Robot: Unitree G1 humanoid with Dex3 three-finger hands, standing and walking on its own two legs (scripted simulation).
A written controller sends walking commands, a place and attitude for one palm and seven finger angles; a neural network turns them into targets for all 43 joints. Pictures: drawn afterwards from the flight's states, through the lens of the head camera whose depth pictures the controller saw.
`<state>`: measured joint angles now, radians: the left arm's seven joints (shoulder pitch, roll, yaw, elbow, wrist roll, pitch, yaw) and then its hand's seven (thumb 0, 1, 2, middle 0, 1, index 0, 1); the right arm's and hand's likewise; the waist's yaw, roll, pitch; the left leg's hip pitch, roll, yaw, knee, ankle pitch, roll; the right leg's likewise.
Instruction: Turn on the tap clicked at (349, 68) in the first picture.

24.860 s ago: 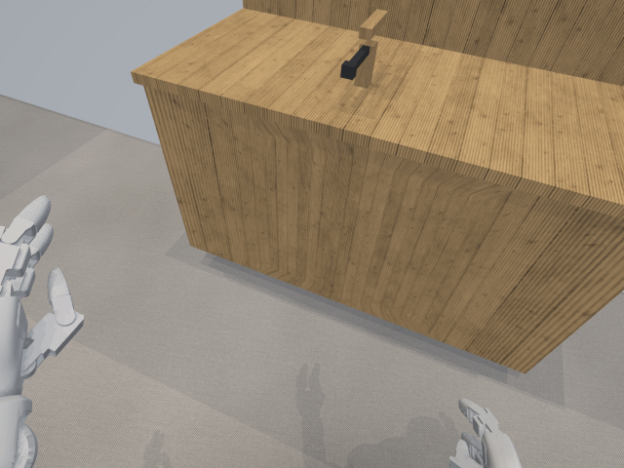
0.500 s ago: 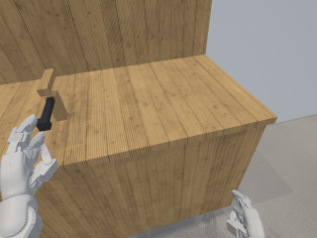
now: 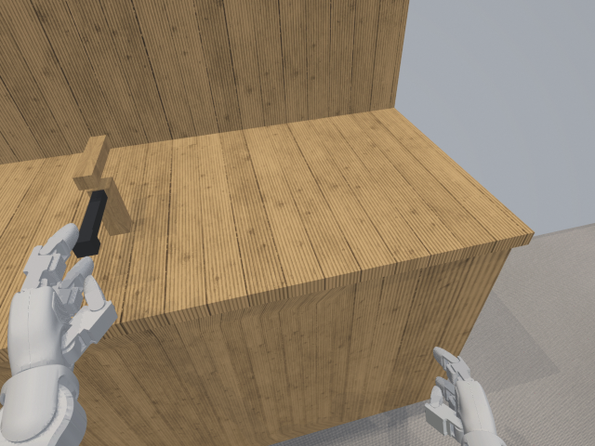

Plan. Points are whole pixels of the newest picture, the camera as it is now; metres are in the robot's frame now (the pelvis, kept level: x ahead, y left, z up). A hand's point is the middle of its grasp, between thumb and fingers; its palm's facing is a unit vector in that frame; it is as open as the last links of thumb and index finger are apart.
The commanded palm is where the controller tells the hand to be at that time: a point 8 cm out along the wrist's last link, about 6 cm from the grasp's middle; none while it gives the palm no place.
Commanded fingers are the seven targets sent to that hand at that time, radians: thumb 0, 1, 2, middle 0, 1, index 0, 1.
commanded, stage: turn the palm inward beside the body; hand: left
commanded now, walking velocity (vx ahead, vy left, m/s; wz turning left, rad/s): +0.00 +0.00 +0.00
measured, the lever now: (85, 243) +0.32 +0.37 +0.13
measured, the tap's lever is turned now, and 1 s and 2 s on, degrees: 0 0 0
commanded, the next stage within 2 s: reach beside the lever's end, fingers flat in 0.24 s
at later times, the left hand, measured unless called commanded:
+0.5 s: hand (108, 315) +0.18 +0.23 +0.17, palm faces +0.56 -0.82 -0.11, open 7.4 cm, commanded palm +0.14 +0.27 +0.18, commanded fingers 0.00 0.90 0.90 -0.20 -0.30 -0.20 -0.30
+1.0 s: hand (83, 305) +0.20 +0.28 +0.15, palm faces +0.62 -0.78 -0.12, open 7.5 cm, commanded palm +0.16 +0.32 +0.16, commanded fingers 0.00 0.90 0.90 -0.19 -0.27 -0.19 -0.27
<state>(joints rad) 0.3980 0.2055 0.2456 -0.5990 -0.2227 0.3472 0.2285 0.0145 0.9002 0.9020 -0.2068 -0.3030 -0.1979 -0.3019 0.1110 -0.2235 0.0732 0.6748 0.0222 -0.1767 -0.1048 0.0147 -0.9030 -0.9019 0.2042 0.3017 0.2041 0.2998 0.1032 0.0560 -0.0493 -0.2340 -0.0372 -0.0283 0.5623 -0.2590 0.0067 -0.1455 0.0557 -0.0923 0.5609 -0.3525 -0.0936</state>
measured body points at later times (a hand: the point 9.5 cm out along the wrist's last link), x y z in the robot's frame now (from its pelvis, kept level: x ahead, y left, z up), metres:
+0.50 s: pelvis -0.01 -0.03 +0.00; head -0.06 -0.06 +0.45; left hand +0.14 +0.27 +0.18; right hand +0.21 -0.23 -0.07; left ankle +0.03 +0.12 -0.73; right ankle -0.02 -0.05 -0.73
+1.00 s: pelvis +0.00 -0.02 +0.00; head -0.03 -0.05 +0.45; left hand +0.17 +0.32 +0.16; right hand +0.20 -0.26 -0.08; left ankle +0.03 +0.12 -0.73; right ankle -0.02 -0.05 -0.73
